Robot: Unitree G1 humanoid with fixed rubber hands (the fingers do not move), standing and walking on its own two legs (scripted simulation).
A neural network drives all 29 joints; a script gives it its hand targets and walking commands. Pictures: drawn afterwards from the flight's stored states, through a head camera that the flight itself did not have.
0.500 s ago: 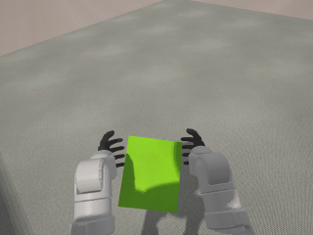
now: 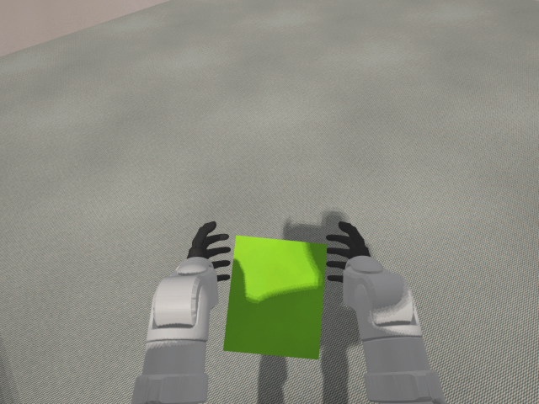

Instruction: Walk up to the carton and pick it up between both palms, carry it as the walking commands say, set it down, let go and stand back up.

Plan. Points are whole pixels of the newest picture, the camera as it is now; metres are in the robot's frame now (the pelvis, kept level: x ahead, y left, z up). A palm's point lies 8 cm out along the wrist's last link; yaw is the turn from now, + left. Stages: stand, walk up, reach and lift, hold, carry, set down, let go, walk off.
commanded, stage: carry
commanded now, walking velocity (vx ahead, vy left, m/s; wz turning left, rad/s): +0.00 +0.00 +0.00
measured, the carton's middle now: (273, 286) +0.35 +0.01 -0.08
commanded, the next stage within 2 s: none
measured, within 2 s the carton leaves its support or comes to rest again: neither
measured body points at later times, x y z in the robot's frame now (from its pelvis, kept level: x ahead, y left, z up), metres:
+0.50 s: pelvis +0.15 -0.02 +0.00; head +0.12 -0.02 +0.45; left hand +0.47 +0.11 +0.07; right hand +0.45 -0.12 +0.04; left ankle +0.05 +0.06 -0.71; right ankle +0.07 -0.12 -0.71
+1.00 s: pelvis +0.28 +0.00 +0.01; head +0.29 -0.02 +0.46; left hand +0.60 +0.12 +0.05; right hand +0.59 -0.11 +0.03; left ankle +0.19 +0.08 -0.70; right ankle +0.21 -0.11 -0.71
